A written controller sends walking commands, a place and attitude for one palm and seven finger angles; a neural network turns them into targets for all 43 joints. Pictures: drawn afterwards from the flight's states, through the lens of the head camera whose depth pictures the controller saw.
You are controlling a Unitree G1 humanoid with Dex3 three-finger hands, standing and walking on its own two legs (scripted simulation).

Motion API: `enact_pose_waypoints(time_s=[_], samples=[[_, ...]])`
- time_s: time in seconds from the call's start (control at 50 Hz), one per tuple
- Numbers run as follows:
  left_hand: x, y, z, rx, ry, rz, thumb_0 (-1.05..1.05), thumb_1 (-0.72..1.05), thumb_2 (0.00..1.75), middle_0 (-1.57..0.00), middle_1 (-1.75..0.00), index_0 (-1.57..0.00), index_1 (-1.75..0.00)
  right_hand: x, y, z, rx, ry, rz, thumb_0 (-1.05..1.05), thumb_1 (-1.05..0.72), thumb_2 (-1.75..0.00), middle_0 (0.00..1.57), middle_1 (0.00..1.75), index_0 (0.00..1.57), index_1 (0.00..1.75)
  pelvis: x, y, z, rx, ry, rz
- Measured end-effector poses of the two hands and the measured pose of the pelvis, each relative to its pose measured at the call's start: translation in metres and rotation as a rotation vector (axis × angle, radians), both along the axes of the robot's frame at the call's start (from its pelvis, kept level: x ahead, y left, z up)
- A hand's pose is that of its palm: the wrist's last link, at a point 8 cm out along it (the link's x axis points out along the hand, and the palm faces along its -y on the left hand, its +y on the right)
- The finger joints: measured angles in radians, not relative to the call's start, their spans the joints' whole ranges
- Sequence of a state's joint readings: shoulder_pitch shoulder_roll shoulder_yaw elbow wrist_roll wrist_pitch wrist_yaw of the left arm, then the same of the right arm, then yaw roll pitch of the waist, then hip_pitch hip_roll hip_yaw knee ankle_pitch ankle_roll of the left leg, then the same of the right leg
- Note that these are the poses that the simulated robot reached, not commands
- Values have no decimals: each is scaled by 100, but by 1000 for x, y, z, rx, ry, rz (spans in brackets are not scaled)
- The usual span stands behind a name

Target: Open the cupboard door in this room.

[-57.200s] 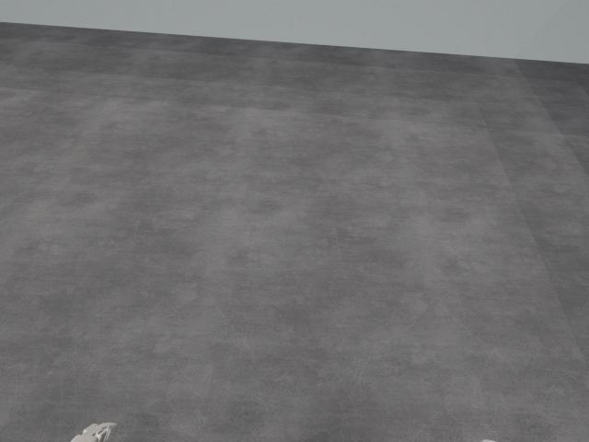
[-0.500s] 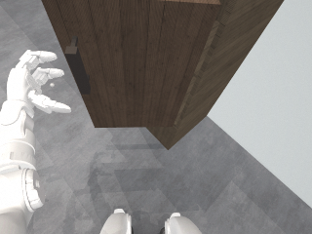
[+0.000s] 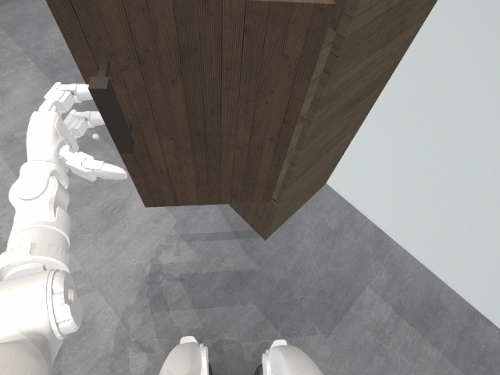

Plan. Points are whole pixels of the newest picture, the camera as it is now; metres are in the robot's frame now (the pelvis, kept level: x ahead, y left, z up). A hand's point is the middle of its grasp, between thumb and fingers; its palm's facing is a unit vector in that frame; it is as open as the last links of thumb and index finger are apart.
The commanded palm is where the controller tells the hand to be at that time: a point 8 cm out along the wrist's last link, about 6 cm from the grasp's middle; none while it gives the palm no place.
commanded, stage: slide the fingers in behind the handle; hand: left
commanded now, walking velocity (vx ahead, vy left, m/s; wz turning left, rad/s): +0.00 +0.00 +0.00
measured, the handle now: (116, 109) +0.53 +0.20 +0.06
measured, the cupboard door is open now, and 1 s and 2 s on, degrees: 51 51 52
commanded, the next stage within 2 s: close the thumb around the handle in 1.14 s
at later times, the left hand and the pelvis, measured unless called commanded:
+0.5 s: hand (116, 136) +0.47 +0.19 +0.07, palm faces +0.04 -1.00 +0.00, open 14.0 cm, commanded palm +0.44 +0.23 +0.07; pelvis +0.00 -0.01 +0.00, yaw +0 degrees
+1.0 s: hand (127, 137) +0.47 +0.18 +0.06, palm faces +0.05 -1.00 +0.00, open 14.0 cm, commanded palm +0.45 +0.22 +0.07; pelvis +0.00 -0.01 +0.00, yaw +0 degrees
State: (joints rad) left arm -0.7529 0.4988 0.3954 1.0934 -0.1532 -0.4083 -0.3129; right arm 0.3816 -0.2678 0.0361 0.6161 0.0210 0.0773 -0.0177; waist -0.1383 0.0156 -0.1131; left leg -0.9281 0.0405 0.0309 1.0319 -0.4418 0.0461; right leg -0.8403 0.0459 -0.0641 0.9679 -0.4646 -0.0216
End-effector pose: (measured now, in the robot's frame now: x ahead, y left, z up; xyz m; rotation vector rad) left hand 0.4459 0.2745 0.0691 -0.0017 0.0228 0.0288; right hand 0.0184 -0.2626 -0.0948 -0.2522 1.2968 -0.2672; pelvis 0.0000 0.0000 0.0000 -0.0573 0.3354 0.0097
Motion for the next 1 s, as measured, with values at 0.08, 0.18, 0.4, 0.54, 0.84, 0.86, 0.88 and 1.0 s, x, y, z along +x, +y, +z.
enact_pose_waypoints(time_s=[0.08,0.18,0.4,0.54,0.84,0.86,0.88,1.0], samples=[[1,-4,-1,4,9,5,-2,-50,30,-30,-120,-30,-120,3,0,-1,5,-10,1,1,-91,-90,20,30,21,30,0,-1,0,2,0,0],[2,-12,-1,1,-5,4,-2,-50,30,-30,-120,-30,-120,7,0,-3,13,-16,7,1,-91,-90,20,30,21,30,1,-2,-1,4,1,1],[3,-25,-3,-3,2,11,-2,-50,30,-30,-120,-30,-120,13,-2,-4,26,-28,11,1,-91,-90,20,30,21,30,3,-5,0,9,-2,1],[3,-31,-2,3,-10,8,-2,-50,30,-30,-120,-30,-120,15,-3,-5,28,-33,10,1,-91,-90,20,30,21,30,4,-7,0,10,-3,2],[4,-46,-5,1,-13,19,-2,-50,30,-29,-120,-30,-120,14,-4,-8,38,-38,12,1,-91,-90,20,30,21,30,2,-9,-2,14,-1,3],[4,-46,-5,3,-13,21,-2,-50,30,-29,-120,-30,-120,13,-4,-8,40,-37,10,1,-91,-90,20,30,21,30,2,-9,-2,14,-2,2],[3,-46,-4,4,-12,21,-2,-50,30,-29,-120,-30,-120,13,-4,-8,42,-36,9,1,-91,-90,20,30,21,30,3,-9,-2,14,-2,2],[2,-46,-4,5,-3,22,-2,-50,30,-29,-120,-29,-120,10,-3,-9,49,-26,9,1,-91,-90,20,30,21,30,3,-9,-1,15,-7,2]])
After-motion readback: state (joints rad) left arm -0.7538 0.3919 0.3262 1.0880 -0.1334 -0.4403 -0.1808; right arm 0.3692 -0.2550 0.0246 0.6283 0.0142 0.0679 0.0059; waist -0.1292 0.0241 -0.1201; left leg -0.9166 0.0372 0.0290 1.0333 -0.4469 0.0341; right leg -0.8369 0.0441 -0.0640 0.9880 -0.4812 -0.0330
